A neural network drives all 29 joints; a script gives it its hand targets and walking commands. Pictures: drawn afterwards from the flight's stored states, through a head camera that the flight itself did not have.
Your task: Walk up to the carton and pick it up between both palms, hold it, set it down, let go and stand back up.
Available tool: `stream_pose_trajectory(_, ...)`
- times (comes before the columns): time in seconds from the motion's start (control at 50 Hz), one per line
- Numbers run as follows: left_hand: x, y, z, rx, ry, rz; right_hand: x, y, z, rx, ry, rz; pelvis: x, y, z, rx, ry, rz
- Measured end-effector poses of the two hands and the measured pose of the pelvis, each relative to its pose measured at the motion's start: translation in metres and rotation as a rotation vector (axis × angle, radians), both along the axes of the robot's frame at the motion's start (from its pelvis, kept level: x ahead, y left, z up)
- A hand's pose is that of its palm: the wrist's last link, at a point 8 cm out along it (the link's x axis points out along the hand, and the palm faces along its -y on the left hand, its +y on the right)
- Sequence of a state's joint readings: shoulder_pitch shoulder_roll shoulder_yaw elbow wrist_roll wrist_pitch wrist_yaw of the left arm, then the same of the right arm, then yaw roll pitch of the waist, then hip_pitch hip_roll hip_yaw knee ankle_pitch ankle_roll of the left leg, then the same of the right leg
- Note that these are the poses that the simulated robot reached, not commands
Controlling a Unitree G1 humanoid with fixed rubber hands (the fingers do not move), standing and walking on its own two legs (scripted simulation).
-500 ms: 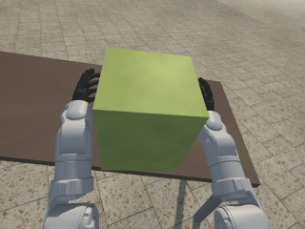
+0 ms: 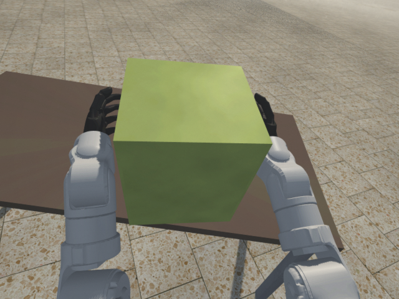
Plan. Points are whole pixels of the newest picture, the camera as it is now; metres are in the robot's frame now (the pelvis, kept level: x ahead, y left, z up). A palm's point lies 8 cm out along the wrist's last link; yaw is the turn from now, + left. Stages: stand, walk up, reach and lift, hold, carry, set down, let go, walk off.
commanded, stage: hold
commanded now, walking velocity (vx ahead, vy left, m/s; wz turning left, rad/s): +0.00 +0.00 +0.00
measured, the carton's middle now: (183, 147) +0.36 +0.02 +0.16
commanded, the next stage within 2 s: none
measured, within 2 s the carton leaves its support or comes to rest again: neither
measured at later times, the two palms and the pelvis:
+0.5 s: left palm (101, 129) +0.35 +0.16 +0.20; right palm (266, 133) +0.36 -0.14 +0.20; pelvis +0.00 +0.00 +0.00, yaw +0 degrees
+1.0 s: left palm (99, 129) +0.35 +0.17 +0.20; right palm (265, 133) +0.36 -0.13 +0.20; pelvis +0.00 +0.00 +0.00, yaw +0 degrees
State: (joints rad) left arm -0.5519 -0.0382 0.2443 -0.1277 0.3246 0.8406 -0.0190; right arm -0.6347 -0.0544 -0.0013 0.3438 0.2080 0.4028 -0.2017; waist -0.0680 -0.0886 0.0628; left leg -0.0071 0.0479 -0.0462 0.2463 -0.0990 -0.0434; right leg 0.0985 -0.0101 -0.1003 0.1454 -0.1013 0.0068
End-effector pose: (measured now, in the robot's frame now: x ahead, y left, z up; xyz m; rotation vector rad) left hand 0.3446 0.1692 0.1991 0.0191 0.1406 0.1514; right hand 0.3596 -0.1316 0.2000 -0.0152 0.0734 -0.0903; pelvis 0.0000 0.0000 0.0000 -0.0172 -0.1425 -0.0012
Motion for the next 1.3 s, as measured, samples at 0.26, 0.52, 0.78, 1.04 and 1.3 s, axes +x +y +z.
stream_pose_trajectory(0.26, 0.0068, 0.0013, 0.0069, 0.002, 0.004, -0.017, 0.0039, 0.0010, 0.0089, 0.024, 0.004, -0.014, -0.0028, 0.0009, -0.0001, -0.003, 0.025, 0.020)
stream_pose_trajectory(0.52, 0.0075, -0.0043, 0.0018, -0.002, 0.005, -0.024, 0.0027, -0.0048, 0.0034, 0.012, 0.007, -0.020, 0.0019, 0.0021, 0.0003, 0.000, 0.018, 0.002)
stream_pose_trajectory(0.78, 0.0053, -0.0021, 0.0030, -0.006, -0.002, -0.016, 0.0032, -0.0025, 0.0039, 0.018, 0.000, -0.012, 0.0052, -0.0002, 0.0003, 0.001, 0.010, 0.008)
stream_pose_trajectory(1.04, 0.0048, -0.0020, 0.0033, -0.006, 0.000, -0.021, 0.0018, -0.0025, 0.0038, 0.019, 0.003, -0.017, 0.0038, 0.0002, 0.0003, 0.001, 0.008, 0.007)
stream_pose_trajectory(1.3, 0.0057, -0.0029, 0.0029, -0.006, 0.001, -0.022, 0.0023, -0.0034, 0.0035, 0.016, 0.004, -0.018, 0.0027, 0.0002, 0.0003, 0.000, 0.012, 0.005)
